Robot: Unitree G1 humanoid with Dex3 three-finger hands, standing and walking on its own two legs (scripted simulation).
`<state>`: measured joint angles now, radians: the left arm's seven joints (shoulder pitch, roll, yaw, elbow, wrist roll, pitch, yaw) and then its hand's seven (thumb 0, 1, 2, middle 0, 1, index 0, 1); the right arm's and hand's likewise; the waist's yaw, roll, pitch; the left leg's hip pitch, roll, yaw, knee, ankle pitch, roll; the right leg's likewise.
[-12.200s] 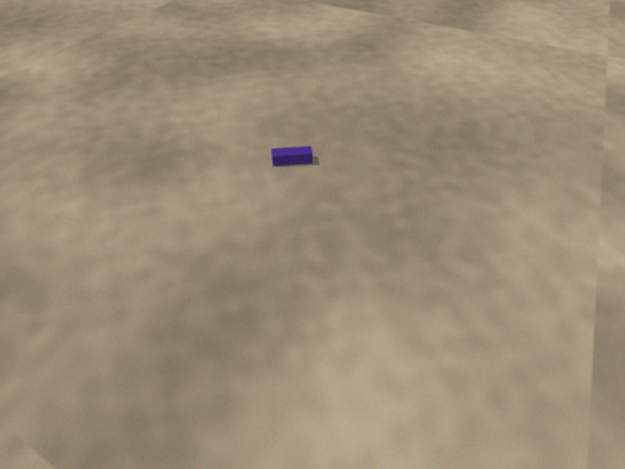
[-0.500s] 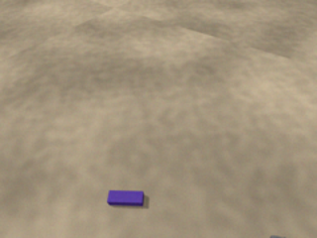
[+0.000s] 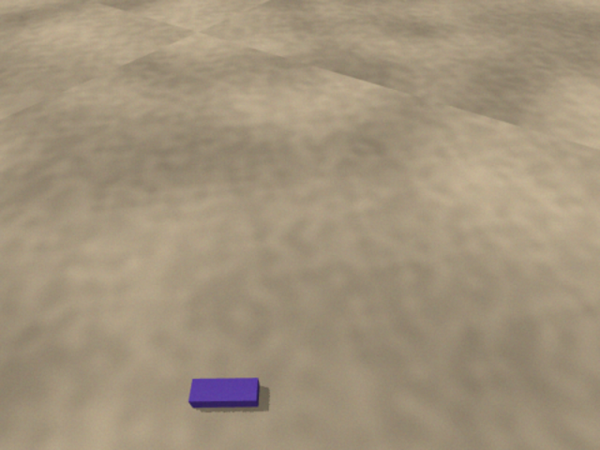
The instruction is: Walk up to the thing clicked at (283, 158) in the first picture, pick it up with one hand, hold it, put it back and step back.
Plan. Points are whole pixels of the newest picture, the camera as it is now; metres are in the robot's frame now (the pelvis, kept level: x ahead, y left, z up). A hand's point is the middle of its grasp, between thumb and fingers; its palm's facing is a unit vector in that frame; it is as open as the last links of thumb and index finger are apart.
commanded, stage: walk up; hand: left
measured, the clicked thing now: (225, 392) +0.44 +0.25 -0.75
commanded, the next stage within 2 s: none
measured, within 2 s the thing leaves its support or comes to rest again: neither
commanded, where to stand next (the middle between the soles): +0.06 +0.01 m, yaw +1 degrees
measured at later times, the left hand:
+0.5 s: hand out of the picture +0.09 +0.26 -0.16, palm faces -0.04 -0.94 -0.34, open 7.3 cm
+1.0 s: hand out of the picture +0.09 +0.28 -0.13, palm faces +0.04 -0.84 -0.54, open 7.3 cm
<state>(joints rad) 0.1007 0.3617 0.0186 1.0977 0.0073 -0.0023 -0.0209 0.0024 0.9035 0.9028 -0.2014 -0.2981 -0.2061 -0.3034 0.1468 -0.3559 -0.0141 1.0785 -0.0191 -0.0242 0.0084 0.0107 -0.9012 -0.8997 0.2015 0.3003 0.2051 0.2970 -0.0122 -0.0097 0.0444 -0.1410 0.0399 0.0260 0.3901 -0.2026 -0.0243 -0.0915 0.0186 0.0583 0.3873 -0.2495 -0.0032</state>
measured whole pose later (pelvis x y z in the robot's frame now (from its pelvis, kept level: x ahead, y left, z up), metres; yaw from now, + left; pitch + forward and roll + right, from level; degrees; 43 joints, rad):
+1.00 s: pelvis +0.00 -0.02 -0.02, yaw +4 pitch -3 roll +0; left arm 0.17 0.39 0.06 0.86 0.04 -0.05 0.05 0.00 0.90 0.90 -0.21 -0.30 -0.21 -0.30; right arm 0.23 -0.45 -0.11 0.89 -0.04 0.11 0.05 0.01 -0.90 -0.90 0.20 0.30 0.20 0.30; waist -0.01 0.11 0.14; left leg -0.41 0.01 -0.14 1.06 -0.47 -0.02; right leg -0.34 -0.10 -0.06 0.65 -0.26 0.00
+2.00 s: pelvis -0.03 +0.01 -0.05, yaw +3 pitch -4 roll +1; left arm 0.23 0.48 0.07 0.89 0.01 0.00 0.05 0.00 0.90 0.90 -0.20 -0.30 -0.21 -0.30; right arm 0.22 -0.40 -0.06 0.87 -0.02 0.04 0.04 0.01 -0.90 -0.90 0.20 0.30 0.21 0.30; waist 0.02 0.05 0.12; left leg -0.37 0.03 -0.02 0.86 -0.43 -0.03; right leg -0.49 -0.06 0.09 1.00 -0.53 -0.03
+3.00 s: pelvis -0.02 +0.03 -0.04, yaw +6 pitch -4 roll +1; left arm 0.26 0.46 0.06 0.84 0.00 0.00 0.05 0.00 0.90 0.90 -0.20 -0.30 -0.21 -0.30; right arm 0.15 -0.39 -0.06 0.82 -0.02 -0.01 0.02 0.01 -0.90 -0.90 0.20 0.30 0.21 0.30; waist 0.04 -0.01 0.17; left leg -0.38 0.00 -0.01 0.82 -0.37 0.00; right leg -0.48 -0.05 0.11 1.12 -0.56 -0.03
